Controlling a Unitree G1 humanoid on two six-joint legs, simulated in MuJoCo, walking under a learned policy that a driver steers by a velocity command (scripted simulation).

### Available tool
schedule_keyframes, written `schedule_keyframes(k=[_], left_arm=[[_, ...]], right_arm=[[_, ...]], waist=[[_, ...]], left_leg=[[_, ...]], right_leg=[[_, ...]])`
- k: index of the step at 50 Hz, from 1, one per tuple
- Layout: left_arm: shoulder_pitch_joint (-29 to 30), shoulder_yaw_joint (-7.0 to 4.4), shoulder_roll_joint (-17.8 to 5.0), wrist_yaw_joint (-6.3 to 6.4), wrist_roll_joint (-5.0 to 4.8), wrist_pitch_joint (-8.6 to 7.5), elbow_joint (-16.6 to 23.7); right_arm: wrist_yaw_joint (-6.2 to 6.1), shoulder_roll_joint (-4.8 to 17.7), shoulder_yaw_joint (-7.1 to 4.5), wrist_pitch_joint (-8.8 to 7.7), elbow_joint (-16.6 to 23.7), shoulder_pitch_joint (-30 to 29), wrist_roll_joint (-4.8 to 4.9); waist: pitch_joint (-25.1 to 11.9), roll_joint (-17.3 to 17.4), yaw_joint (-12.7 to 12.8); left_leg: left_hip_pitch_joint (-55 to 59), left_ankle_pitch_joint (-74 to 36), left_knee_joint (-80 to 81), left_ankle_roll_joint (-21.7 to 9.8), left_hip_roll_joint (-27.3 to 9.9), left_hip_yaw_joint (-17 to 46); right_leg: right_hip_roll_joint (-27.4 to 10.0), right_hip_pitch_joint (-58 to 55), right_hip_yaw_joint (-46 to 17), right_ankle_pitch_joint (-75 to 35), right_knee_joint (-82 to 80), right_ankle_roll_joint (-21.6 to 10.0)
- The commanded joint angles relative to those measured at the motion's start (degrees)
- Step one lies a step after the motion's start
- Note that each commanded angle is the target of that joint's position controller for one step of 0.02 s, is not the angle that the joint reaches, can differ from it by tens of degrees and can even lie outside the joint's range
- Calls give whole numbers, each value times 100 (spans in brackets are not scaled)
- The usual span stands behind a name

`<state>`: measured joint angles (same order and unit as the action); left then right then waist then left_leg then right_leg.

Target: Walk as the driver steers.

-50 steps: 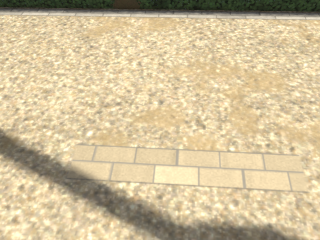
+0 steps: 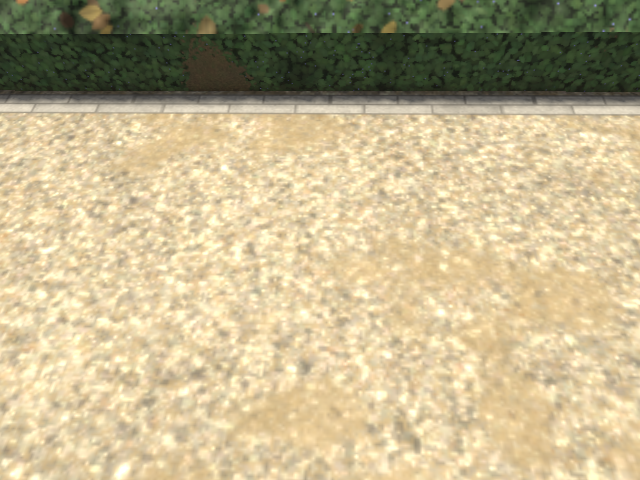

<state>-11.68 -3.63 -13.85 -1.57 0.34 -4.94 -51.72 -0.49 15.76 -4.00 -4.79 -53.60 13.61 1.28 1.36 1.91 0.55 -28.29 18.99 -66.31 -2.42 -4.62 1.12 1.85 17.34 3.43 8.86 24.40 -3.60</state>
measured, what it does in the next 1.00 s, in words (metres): walks ahead: left foot, then right foot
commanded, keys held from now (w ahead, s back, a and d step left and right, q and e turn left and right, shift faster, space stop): w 0.10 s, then no key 0.90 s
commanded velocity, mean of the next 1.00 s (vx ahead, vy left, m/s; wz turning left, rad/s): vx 0.17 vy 0.00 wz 0.00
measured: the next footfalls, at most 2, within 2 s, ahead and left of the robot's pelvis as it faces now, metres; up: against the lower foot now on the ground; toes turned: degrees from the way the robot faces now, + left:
left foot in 0.32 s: +0.35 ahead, +0.14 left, +0.00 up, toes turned +2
right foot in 0.64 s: +0.29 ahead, -0.10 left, +0.00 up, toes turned -1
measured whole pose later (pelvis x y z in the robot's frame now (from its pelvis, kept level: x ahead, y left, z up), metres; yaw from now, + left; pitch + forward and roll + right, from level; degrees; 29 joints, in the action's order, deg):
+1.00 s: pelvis +0.28 +0.02 +0.00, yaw +0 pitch -1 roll +0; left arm -12.6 -1.9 -11.7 2.0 0.2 -0.9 -60.3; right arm -1.4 13.0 -2.4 0.1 -59.1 8.2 -0.2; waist 1.8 0.0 0.2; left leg -16.1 12.1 -28.8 -0.2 -0.5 -2.0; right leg -1.6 10.8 0.7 18.6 30.0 0.7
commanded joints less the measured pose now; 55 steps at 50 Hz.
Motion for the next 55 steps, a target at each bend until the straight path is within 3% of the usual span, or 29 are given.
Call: schedule_keyframes(k=[1,5,9,12,14,16,17,18,19,20,21,22,23,25,27,30,32,33,34,36,41,47,55], left_arm=[[10,-119,-650,24,2,-128,220],[-369,-155,-834,152,-21,-102,55],[-589,-119,-847,213,-29,-24,-91],[-773,-109,-865,235,-58,75,-246],[-659,-134,-932,260,-87,133,-289],[-493,-137,-931,285,-107,172,-271],[-687,-81,-773,286,-1,151,-224],[-1545,95,-198,231,87,102,-372],[-1716,114,-243,197,-52,121,-512],[-1279,-12,-703,203,-172,189,-421],[-773,-37,-741,266,-206,289,-296],[-533,-58,-698,333,-149,398,-257],[-498,-77,-677,395,-85,502,-238],[-650,-39,-450,461,-45,588,-316],[-701,-9,-353,469,-27,594,-395],[-723,-7,-348,401,53,620,-509],[-495,-12,-538,390,164,634,-394],[-312,-77,-888,416,91,629,-367],[-215,-68,-779,406,41,580,-413],[-33,-6,-536,394,64,455,-460],[-224,17,-510,373,-6,315,-594],[-328,44,-488,378,-21,356,-698],[-316,71,-415,372,-20,411,-787]], right_arm=[[-41,284,-101,62,291,182,-35],[-26,258,-97,75,531,-533,-114],[53,58,7,32,687,-1175,-131],[129,134,23,30,773,-1418,-115],[174,321,-17,-3,780,-1301,-144],[157,606,-133,-54,483,-486,-224],[117,994,-220,-75,360,41,-306],[77,1116,-198,0,321,298,-365],[104,630,-64,71,268,410,-213],[132,538,-25,113,316,138,-144],[107,473,5,142,401,-337,-161],[84,377,55,156,465,-731,-205],[50,353,63,168,496,-1004,-252],[18,372,48,222,482,-1226,-332],[-16,353,53,242,422,-1178,-306],[-51,346,73,314,325,-1187,-163],[-44,212,126,345,183,-940,-170],[-56,268,87,368,174,-762,-188],[-88,265,92,382,164,-813,-215],[-121,199,94,391,88,-712,-208],[-93,183,87,385,-111,-614,-188],[-96,224,77,425,-281,-606,-145],[-147,289,73,496,-482,-581,-125]], waist=[[-295,-685,-163],[-72,-503,-31],[9,-545,146],[-64,-647,237],[-175,-734,94],[-584,-599,-309],[-1170,-124,-374],[-2020,1032,-98],[-2639,1218,-204],[-2149,757,-249],[-1495,414,-180],[-1020,251,-79],[-839,390,73],[-692,638,219],[-840,625,219],[-773,484,328],[-304,180,204],[-6,-333,-78],[132,-644,-71],[130,-883,-167],[-140,-471,-71],[-311,-225,-10],[-247,-200,-28]], left_leg=[[-746,-508,337,44,-440,236],[-1225,-1652,1571,232,-433,192],[-436,-2512,2957,262,-23,-181],[-230,-2507,3412,177,141,-147],[-27,-2138,3688,17,204,-68],[1095,-2802,4268,-193,398,-213],[2348,-5279,3908,-424,-231,302],[4365,-6982,3490,-1397,-1587,1662],[4419,-6095,3833,-1823,-1932,2402],[3700,-4554,4173,-1618,-1636,2185],[2956,-3402,4433,-1358,-1393,1863],[2147,-2612,4714,-1214,-1249,1618],[1502,-1966,4955,-1073,-1099,1448],[776,-1483,5201,-945,-770,994],[698,-1285,5231,-947,-686,799],[391,295,5246,-668,-507,625],[216,1271,5138,-168,-225,521],[414,1077,4999,16,89,227],[1013,566,4721,117,252,10],[1587,-204,4345,66,268,-67],[1672,-1225,4149,-31,240,-105],[1836,-1931,3981,-16,219,-124],[1921,-2115,3915,9,197,-117]], right_leg=[[-1496,-679,-1568,-519,-1580,-968],[-1425,-867,-1125,-1016,-1748,-919],[-1077,-739,-358,-2568,-1409,-647],[-1239,-1209,-417,-2799,-1000,-598],[-1388,-1545,-592,-2960,-581,-488],[-1077,-1607,-513,-3239,356,-224],[-700,-1038,-283,-2230,1370,36],[-94,615,-204,1226,3172,412],[-2,931,-725,3216,3985,556],[-224,1149,-880,3156,4304,568],[-399,1361,-739,2841,4253,578],[-552,1283,-696,2573,3964,604],[-693,905,-726,2263,3556,615],[-612,200,-527,1945,2688,612],[-547,-269,-420,1432,1972,567],[-406,-1033,-207,239,830,417],[-722,-935,-569,317,130,185],[-816,-293,-663,1246,-11,31],[-751,399,-699,2004,-262,22],[-733,683,-703,1840,-509,221],[-642,43,-579,528,-177,288],[-569,-288,-467,-274,27,256],[-503,-396,-384,-531,36,261]])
